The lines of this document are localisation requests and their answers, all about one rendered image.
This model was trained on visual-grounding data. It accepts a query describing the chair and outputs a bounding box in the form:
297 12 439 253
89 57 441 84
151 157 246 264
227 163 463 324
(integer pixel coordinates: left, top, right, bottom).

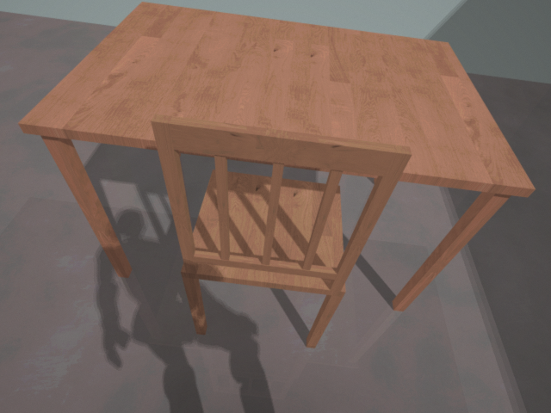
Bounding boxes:
151 114 412 348

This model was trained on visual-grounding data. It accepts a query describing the table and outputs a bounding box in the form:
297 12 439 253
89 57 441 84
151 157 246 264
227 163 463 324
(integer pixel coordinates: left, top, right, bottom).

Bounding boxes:
18 2 536 311

